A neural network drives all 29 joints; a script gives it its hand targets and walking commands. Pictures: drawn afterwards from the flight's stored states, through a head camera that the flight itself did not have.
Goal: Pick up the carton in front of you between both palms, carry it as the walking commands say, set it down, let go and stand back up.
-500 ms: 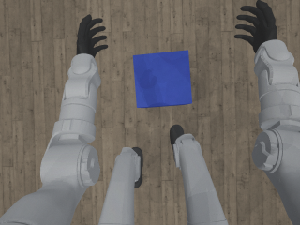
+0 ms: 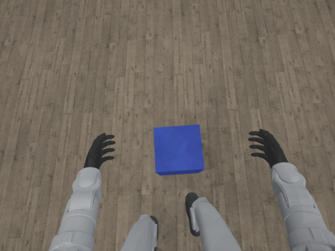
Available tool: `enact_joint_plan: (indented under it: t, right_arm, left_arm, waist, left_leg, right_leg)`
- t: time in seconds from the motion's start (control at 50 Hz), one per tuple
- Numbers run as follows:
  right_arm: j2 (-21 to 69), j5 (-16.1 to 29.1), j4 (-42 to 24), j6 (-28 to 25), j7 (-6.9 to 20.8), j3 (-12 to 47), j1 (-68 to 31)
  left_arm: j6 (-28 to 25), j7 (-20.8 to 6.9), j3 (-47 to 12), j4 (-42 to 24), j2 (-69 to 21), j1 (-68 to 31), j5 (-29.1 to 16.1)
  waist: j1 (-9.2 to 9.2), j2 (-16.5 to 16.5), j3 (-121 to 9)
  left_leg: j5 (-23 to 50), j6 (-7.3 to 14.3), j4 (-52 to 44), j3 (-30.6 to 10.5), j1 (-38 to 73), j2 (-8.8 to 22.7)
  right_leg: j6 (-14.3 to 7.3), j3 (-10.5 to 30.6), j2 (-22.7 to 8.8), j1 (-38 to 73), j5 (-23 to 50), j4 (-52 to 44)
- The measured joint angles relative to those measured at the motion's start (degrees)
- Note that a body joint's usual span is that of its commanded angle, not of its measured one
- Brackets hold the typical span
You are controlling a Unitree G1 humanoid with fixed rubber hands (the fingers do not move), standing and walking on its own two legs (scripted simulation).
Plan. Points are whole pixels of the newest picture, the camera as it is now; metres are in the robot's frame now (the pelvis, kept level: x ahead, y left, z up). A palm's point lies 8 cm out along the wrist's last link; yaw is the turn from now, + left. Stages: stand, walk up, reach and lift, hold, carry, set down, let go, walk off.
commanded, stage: let go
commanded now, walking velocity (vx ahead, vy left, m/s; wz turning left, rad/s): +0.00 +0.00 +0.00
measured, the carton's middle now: (177, 152) +0.41 -0.03 -0.60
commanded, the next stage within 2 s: stand in 0.76 s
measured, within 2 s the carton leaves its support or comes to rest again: neither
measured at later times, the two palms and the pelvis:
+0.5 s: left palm (35, 222) +0.19 +0.28 -0.02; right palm (269, 205) +0.19 -0.19 -0.02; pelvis +0.03 +0.05 +0.05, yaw +0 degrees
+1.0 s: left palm (24, 223) +0.19 +0.31 -0.04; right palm (296, 200) +0.20 -0.25 -0.04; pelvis +0.05 +0.04 +0.04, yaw +0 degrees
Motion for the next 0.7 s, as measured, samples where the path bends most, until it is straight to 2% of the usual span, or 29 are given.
enact_joint_plan:
  t: [0.18,0.32,0.48,0.7]
  right_arm:
    - [2.1,2.16,-5.43,-2.37,-1.17,3.49,17.84]
    - [2.34,2.53,-7.62,-1.63,-0.97,5.63,26.1]
    - [2.0,1.96,-8.72,2.14,-0.36,6.0,28.16]
    - [1.51,1.57,-9.68,3.95,-0.59,5.78,27.33]
  left_arm:
    - [-2.71,-1.46,-3.26,-3.61,1.8,16.17,-1.8]
    - [-2.22,-2.33,-4.71,-5.91,3.44,24.78,-2.3]
    - [1.26,-3.17,-6.11,-8.01,4.02,28.2,-2.58]
    - [3.08,-3.27,-6.11,-8.25,3.94,26.63,-2.73]
  waist:
    - [1.02,-0.11,2.9]
    - [1.73,0.15,4.71]
    - [2.28,1.28,6.73]
    - [2.06,1.44,8.1]
  left_leg:
    - [1.81,1.44,-9.87,-0.53,20.07,0.56]
    - [3.69,2.7,-17.53,-0.83,34.72,0.56]
    - [4.17,3.97,-21.14,-0.5,44.04,0.09]
    - [2.77,3.76,-20.46,-0.5,46.13,0.61]
  right_leg:
    - [1.12,-0.15,0.03,20.71,1.38,-10.25]
    - [2.21,-0.15,-0.37,35.92,3.1,-18.46]
    - [3.25,0.35,-0.96,45.16,3.38,-21.86]
    - [3.01,0.26,-0.41,46.87,1.66,-20.54]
